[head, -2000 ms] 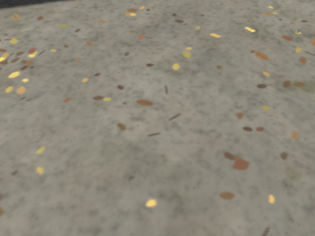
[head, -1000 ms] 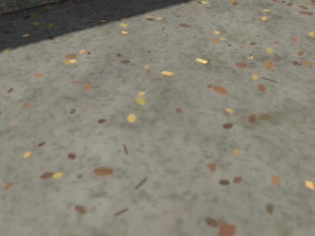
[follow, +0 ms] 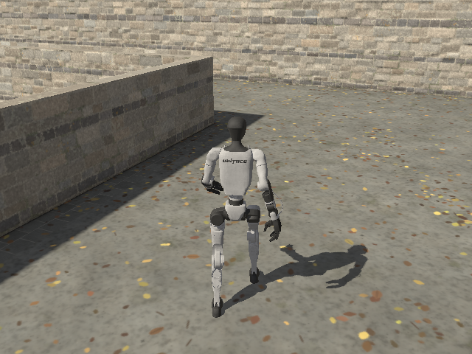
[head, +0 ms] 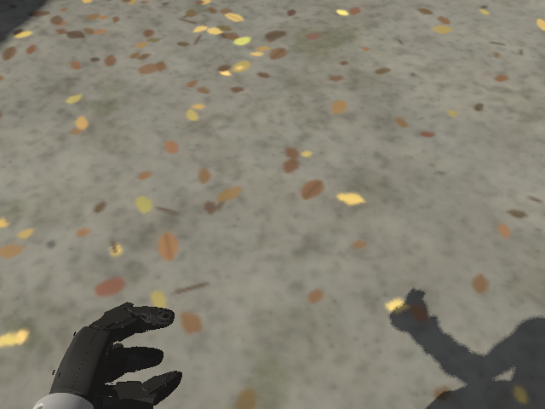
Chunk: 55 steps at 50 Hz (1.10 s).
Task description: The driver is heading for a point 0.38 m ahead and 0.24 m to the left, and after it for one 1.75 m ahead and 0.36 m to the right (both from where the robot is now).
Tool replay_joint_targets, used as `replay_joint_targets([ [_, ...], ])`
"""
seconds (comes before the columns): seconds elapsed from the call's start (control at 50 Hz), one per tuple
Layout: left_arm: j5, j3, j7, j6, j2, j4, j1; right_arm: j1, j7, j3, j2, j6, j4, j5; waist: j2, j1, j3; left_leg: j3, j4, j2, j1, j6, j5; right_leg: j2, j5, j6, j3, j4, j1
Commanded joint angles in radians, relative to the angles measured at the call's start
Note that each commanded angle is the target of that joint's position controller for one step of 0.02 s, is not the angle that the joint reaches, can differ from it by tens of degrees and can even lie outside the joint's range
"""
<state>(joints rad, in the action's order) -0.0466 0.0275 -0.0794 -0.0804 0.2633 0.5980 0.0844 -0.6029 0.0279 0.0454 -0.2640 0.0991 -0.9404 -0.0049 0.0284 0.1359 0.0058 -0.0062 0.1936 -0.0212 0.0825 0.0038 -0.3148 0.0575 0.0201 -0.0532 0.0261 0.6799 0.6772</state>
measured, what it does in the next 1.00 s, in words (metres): walks ahead, turning left: right foot, then left foot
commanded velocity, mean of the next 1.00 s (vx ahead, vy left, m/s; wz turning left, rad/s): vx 0.18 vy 0.00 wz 0.33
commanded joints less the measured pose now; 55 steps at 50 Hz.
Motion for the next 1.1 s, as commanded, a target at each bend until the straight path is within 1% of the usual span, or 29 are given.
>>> replay_joint_targets([
  [0.02, -0.012, -0.028, 0.026, -0.025, 0.091, -0.012, -0.069, 0.092, -0.004, 0.040, -0.209, 0.017, 0.074, 0.011, -0.084, -0.134, 0.037, 0.121, 0.073, 0.164, -0.196, -0.122, 0.893, -0.104, -0.052, -0.001, -0.073, -0.135, -0.364],
  [0.04, -0.021, -0.039, 0.041, -0.035, 0.111, 0.028, -0.197, 0.092, -0.010, 0.043, -0.224, 0.009, 0.069, 0.019, -0.107, -0.193, -0.038, 0.109, 0.257, 0.132, -0.183, -0.091, 0.966, -0.124, -0.091, -0.012, -0.072, -0.195, -0.508],
  [0.06, -0.034, -0.054, 0.058, -0.045, 0.149, 0.055, -0.313, 0.106, -0.014, 0.045, -0.222, 0.006, 0.078, 0.034, -0.129, -0.251, -0.113, 0.109, 0.471, 0.087, -0.286, -0.064, 0.841, -0.053, -0.177, -0.020, -0.026, -0.208, -0.698],
  [0.08, 0.035, -0.105, 0.088, -0.041, 0.274, 0.047, -0.466, 0.153, -0.029, 0.009, -0.104, 0.008, 0.152, 0.027, -0.013, -0.324, -0.340, 0.127, 0.813, 0.032, -0.538, -0.011, 0.260, 0.243, -0.486, -0.072, 0.253, -0.092, -1.047],
  [0.1, 0.009, -0.092, 0.087, -0.022, 0.282, 0.036, -0.463, -0.035, -0.034, -0.013, -0.009, 0.008, 0.140, 0.018, 0.224, -0.213, -0.549, 0.185, 1.107, -0.021, -0.710, 0.004, -0.371, 0.468, -0.887, -0.166, 0.464, -0.011, -1.226],
  [0.12, 0.015, -0.101, 0.079, -0.006, 0.250, 0.017, -0.414, -0.014, -0.042, 0.005, -0.091, 0.002, 0.171, 0.054, 0.225, -0.218, -0.574, 0.185, 1.220, 0.012, -0.769, 0.026, -0.312, 0.456, -0.657, -0.226, 0.526, -0.133, -1.134],
  [0.16, 0.044, -0.079, 0.081, -0.003, 0.124, 0.032, -0.302, 0.145, -0.064, 0.030, -0.132, -0.030, 0.196, 0.055, 0.064, -0.182, -0.251, 0.080, 1.187, 0.092, -0.855, 0.058, -0.169, 0.341, -0.543, -0.184, 0.271, -0.226, -0.827],
  [0.18, 0.044, -0.069, 0.077, -0.005, 0.084, 0.035, -0.247, 0.138, -0.068, 0.039, -0.122, -0.055, 0.188, 0.046, 0.054, -0.135, -0.176, 0.070, 1.183, 0.117, -0.812, 0.069, -0.125, 0.298, -0.490, -0.172, 0.182, -0.274, -0.691],
  [0.24, 0.030, -0.084, 0.077, -0.017, 0.076, 0.052, -0.128, 0.148, -0.066, 0.039, -0.044, -0.108, 0.229, 0.043, 0.092, -0.060, -0.062, 0.049, 1.099, 0.159, -0.704, 0.072, -0.046, 0.272, -0.395, -0.155, -0.007, -0.402, -0.428],
  [0.36, 0.054, -0.111, 0.121, 0.003, 0.142, 0.098, -0.089, 0.304, -0.009, 0.036, -0.046, -0.110, 0.295, 0.016, 0.045, -0.088, -0.062, -0.028, 0.632, 0.124, -0.590, 0.014, 0.330, 0.220, -0.356, -0.121, -0.225, -0.372, -0.485],
  [0.42, 0.083, -0.128, 0.113, 0.020, 0.186, 0.113, -0.103, 0.372, 0.026, 0.053, -0.101, -0.125, 0.343, 0.022, 0.046, -0.101, -0.043, -0.070, 0.541, 0.107, -0.578, -0.036, 0.250, 0.263, -0.370, -0.093, -0.238, -0.303, -0.568],
  [0.48, 0.105, -0.143, 0.105, 0.042, 0.207, 0.118, -0.114, 0.304, 0.023, 0.087, -0.164, -0.126, 0.350, 0.024, 0.027, -0.052, -0.075, -0.140, 0.425, 0.018, -0.441, -0.111, 0.177, 0.248, -0.520, -0.033, -0.276, -0.060, -0.604],
  [0.5, 0.101, -0.139, 0.099, 0.050, 0.186, 0.123, -0.145, 0.196, 0.005, 0.111, -0.210, -0.118, 0.324, 0.021, -0.042, -0.005, -0.111, -0.112, 0.331, -0.020, -0.273, -0.157, 0.308, 0.195, -0.428, 0.010, -0.286, 0.149, -0.523],
  [0.52, 0.051, -0.119, 0.091, 0.048, 0.113, 0.099, -0.211, 0.220, -0.020, 0.137, -0.333, -0.114, 0.346, 0.023, -0.324, -0.076, -0.097, 0.204, 0.315, 0.163, -0.121, -0.244, 0.916, 0.062, 0.318, 0.087, -0.288, 0.447, -0.258],
  [0.54, 0.030, -0.114, 0.084, 0.043, 0.127, 0.059, -0.241, 0.275, -0.011, 0.132, -0.372, -0.100, 0.408, -0.023, -0.383, -0.128, -0.284, 0.687, 0.236, 0.343, 0.087, -0.472, 0.749, -0.126, 0.700, 0.130, -0.086, 0.731, 0.023],
  [0.56, 0.055, -0.124, 0.077, 0.038, 0.193, 0.074, -0.192, 0.307, 0.007, 0.111, -0.305, -0.085, 0.438, -0.016, -0.171, -0.068, -0.357, 0.661, 0.157, 0.386, 0.081, -0.440, 0.624, -0.080, 0.637, 0.106, 0.070, 0.762, 0.046],
  [0.58, 0.073, -0.123, 0.078, 0.041, 0.188, 0.071, -0.153, 0.352, 0.004, 0.092, -0.258, -0.076, 0.440, -0.003, -0.105, -0.084, -0.285, 0.549, 0.162, 0.373, -0.011, -0.385, 0.558, -0.048, 0.558, 0.086, 0.066, 0.727, 0.046],
  [0.6, 0.062, -0.120, 0.090, 0.055, 0.168, 0.099, -0.165, 0.399, -0.004, 0.072, -0.196, -0.078, 0.436, 0.017, -0.011, -0.116, -0.208, 0.429, 0.184, 0.332, -0.124, -0.317, 0.530, 0.006, 0.506, 0.088, 0.056, 0.655, 0.024],
  [0.62, 0.055, -0.120, 0.101, 0.070, 0.165, 0.111, -0.173, 0.437, -0.016, 0.054, -0.153, -0.083, 0.434, 0.019, -0.021, -0.135, -0.180, 0.348, 0.185, 0.300, -0.227, -0.284, 0.520, 0.034, 0.471, 0.089, 0.053, 0.575, -0.040],
  [0.7, 0.061, -0.090, 0.101, 0.096, 0.065, 0.175, -0.266, 0.472, -0.033, 0.020, -0.084, -0.071, 0.393, -0.035, -0.087, -0.167, -0.192, 0.118, 0.162, 0.210, -0.381, -0.243, 0.556, 0.037, 0.372, 0.115, 0.007, 0.309, -0.293],
  [0.72, 0.062, -0.083, 0.100, 0.095, 0.056, 0.172, -0.250, 0.467, -0.038, 0.024, -0.094, -0.070, 0.379, -0.038, -0.109, -0.149, -0.183, 0.098, 0.157, 0.216, -0.377, -0.244, 0.519, 0.036, 0.353, 0.119, 0.002, 0.248, -0.311],
  [0.78, 0.073, -0.104, 0.101, 0.104, 0.141, 0.135, -0.204, 0.459, -0.061, 0.053, -0.174, -0.093, 0.364, -0.033, -0.158, -0.107, -0.145, 0.137, 0.121, 0.287, -0.339, -0.271, 0.308, 0.022, 0.346, 0.123, -0.026, 0.243, -0.254],
  [0.92, 0.071, -0.117, 0.084, 0.119, 0.107, 0.110, -0.249, 0.512, -0.078, 0.058, -0.140, -0.111, 0.334, -0.013, -0.154, -0.119, -0.103, 0.080, 0.152, 0.346, -0.259, -0.233, 0.311, 0.025, 0.407, 0.082, -0.083, 0.157, -0.240],
  [0.98, 0.066, -0.131, 0.070, 0.119, 0.104, 0.139, -0.369, 0.551, -0.079, 0.066, -0.131, -0.122, 0.318, 0.021, -0.131, -0.184, -0.112, -0.032, 0.301, 0.302, -0.294, -0.132, 0.290, -0.032, 0.217, 0.015, -0.129, -0.131, -0.401],
  [1.0, 0.057, -0.151, 0.078, 0.117, 0.165, 0.139, -0.401, 0.509, -0.077, 0.066, -0.101, -0.127, 0.303, 0.021, 0.006, -0.178, -0.070, -0.112, 0.488, 0.221, -0.427, -0.040, 0.133, 0.035, 0.045, -0.048, 0.046, -0.273, -0.481],
  [1.02, 0.048, -0.182, 0.097, 0.110, 0.310, 0.109, -0.404, 0.533, -0.072, 0.052, -0.051, -0.125, 0.354, -0.016, 0.313, -0.132, -0.017, -0.158, 0.798, 0.043, -0.771, 0.073, -0.291, 0.281, -0.346, -0.201, 0.472, -0.302, -0.608],
  [1.04, 0.009, -0.179, 0.086, 0.087, 0.304, 0.086, -0.426, 0.672, -0.073, 0.052, -0.065, -0.108, 0.396, -0.021, 0.231, -0.215, -0.082, 0.033, 0.962, -0.027, -0.852, 0.068, -0.378, 0.321, -0.363, -0.315, 0.562, -0.351, -0.599],
  [1.06, 0.005, -0.179, 0.082, 0.066, 0.290, 0.079, -0.391, 0.682, -0.074, 0.059, -0.085, -0.101, 0.392, -0.002, 0.142, -0.189, -0.076, 0.090, 1.009, -0.010, -0.880, 0.046, -0.292, 0.270, -0.261, -0.276, 0.497, -0.354, -0.614],
  [1.1, 0.065, -0.165, 0.097, 0.064, 0.225, 0.052, -0.288, 0.638, -0.088, 0.073, -0.111, -0.102, 0.352, -0.009, 0.062, -0.138, -0.070, 0.110, 0.983, 0.022, -0.885, 0.040, -0.130, 0.192, -0.223, -0.174, 0.381, -0.321, -0.617],
])
Velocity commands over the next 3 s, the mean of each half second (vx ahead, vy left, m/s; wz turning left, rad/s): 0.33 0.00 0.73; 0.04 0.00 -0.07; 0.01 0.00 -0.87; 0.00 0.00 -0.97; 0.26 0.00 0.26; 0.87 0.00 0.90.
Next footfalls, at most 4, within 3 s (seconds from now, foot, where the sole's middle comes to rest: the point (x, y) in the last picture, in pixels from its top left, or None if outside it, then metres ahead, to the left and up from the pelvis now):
0.08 right None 0.27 -0.12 -0.77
0.50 left None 0.38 0.14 -0.77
1.00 right None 0.41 -0.10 -0.77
1.54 left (219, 407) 0.50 0.09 -0.77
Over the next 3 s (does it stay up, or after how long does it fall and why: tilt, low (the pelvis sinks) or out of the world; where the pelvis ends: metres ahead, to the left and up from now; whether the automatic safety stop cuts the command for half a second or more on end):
stays up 0.86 -0.07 0.00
